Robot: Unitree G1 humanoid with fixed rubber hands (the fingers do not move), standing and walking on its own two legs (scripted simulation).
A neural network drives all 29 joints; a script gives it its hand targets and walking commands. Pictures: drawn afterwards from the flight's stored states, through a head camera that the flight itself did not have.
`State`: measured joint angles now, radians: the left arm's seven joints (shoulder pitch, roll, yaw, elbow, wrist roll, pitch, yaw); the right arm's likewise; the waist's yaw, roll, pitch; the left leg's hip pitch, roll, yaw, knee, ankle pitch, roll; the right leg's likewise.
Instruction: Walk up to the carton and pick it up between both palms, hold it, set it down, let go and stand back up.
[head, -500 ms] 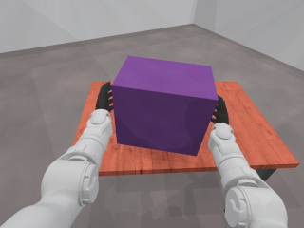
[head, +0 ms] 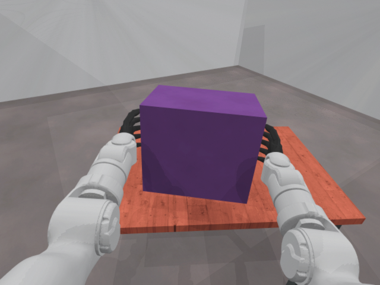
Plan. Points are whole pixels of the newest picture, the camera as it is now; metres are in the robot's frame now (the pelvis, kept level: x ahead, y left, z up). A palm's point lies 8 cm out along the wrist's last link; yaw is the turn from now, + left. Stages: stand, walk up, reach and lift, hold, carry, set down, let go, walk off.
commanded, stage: reach and lift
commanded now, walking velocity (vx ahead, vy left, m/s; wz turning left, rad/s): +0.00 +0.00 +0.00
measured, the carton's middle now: (200, 141) +0.43 +0.00 +0.16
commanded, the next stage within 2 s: hold in 0.72 s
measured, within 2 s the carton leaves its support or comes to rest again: neither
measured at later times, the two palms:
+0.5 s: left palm (125, 135) +0.40 +0.17 +0.19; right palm (270, 145) +0.38 -0.16 +0.18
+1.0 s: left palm (122, 133) +0.38 +0.17 +0.20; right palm (274, 144) +0.36 -0.16 +0.20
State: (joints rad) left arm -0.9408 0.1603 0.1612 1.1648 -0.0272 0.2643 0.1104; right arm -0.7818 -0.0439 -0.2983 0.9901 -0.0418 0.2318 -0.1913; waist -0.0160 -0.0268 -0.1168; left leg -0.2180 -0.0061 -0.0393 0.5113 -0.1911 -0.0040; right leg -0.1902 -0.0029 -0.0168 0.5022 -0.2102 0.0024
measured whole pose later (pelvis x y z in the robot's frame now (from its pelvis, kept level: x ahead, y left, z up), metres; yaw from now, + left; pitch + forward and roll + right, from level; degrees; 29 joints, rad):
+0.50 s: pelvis +0.01 +0.00 +0.00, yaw +0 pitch -6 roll +0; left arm -0.90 0.17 0.16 1.00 0.00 0.37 0.11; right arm -0.81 -0.04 -0.24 0.91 -0.04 0.28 -0.22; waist -0.02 -0.03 -0.10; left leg -0.20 -0.01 -0.04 0.49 -0.19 -0.01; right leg -0.17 0.00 -0.02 0.48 -0.21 0.00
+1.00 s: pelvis +0.00 +0.00 +0.00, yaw +0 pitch -8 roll +0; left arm -0.91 0.16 0.18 0.95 0.06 0.47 0.09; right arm -0.81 -0.04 -0.27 0.90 -0.04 0.30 -0.20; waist -0.02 -0.03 -0.09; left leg -0.16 -0.01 -0.04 0.49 -0.18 -0.01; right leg -0.13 0.00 -0.02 0.47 -0.20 0.00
